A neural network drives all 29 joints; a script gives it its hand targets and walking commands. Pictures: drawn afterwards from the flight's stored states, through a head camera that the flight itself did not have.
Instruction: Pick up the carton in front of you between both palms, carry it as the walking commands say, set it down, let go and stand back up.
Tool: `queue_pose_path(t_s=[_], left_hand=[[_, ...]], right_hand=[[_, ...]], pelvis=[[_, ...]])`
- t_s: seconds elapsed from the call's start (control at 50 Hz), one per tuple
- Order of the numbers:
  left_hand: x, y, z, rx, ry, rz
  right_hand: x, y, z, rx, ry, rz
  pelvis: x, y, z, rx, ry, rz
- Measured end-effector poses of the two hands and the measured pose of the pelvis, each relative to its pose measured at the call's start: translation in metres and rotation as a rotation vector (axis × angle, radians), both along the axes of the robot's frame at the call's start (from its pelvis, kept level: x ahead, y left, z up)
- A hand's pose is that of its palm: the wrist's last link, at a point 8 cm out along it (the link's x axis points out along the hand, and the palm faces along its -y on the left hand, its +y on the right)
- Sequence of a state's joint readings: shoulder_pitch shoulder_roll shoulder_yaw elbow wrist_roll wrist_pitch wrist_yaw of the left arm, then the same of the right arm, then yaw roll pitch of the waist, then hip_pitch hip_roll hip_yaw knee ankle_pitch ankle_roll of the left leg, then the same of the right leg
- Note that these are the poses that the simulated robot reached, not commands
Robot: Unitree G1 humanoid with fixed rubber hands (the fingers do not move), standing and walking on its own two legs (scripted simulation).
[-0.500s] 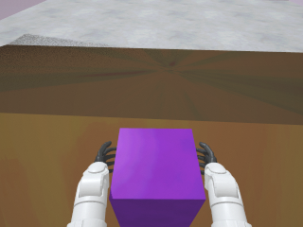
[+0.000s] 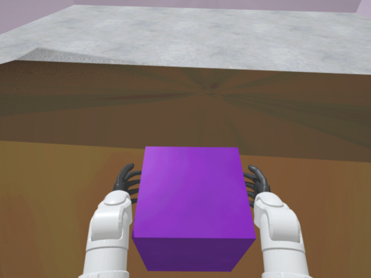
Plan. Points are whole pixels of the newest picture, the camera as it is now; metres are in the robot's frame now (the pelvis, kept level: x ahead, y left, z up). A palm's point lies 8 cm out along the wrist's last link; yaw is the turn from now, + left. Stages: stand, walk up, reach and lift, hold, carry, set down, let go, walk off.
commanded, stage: carry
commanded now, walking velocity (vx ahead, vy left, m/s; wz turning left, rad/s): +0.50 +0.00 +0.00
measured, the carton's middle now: (190, 212) +0.30 +0.00 +0.00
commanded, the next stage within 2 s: none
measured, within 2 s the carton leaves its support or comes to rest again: neither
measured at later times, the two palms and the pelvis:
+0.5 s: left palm (124, 140) +0.45 +0.17 +0.09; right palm (237, 144) +0.45 -0.13 +0.09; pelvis +0.22 +0.02 +0.00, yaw -2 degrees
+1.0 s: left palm (147, 90) +0.73 +0.14 +0.09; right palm (228, 88) +0.76 -0.16 +0.09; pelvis +0.53 -0.03 +0.02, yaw +3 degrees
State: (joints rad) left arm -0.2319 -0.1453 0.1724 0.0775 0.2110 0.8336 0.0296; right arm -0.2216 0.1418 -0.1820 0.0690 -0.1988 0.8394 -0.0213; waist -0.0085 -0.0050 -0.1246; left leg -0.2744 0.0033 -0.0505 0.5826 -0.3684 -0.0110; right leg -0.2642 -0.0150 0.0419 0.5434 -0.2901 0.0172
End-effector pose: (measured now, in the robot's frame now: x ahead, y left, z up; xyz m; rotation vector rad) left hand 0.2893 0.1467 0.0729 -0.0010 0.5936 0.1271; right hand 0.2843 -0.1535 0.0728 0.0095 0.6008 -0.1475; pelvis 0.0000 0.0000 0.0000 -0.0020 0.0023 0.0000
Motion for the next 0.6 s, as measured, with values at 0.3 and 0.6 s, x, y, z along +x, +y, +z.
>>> queue_pose_path(t_s=[0.3, 0.6], left_hand=[[0.074, 0.008, 0.019, -0.054, 0.032, 0.041], [0.23, 0.007, 0.027, -0.073, 0.058, 0.0]], right_hand=[[0.076, 0.008, 0.022, 0.031, 0.031, -0.034], [0.213, 0.008, 0.023, 0.078, 0.053, -0.101]], pelvis=[[0.114, 0.005, 0.0, -0.004, 0.097, 0.027], [0.278, 0.017, 0.006, -0.023, 0.101, -0.017]])
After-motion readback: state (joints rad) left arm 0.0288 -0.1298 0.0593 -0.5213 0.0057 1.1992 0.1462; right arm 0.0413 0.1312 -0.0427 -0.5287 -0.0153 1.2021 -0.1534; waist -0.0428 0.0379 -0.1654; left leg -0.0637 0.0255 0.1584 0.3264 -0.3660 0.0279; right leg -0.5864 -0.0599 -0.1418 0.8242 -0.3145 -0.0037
